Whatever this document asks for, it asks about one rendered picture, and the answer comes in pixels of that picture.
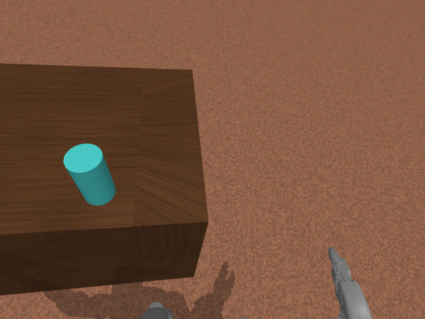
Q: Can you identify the can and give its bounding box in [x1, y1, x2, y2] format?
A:
[63, 144, 116, 206]

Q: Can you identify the right robot hand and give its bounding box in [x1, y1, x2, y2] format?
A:
[326, 247, 372, 319]

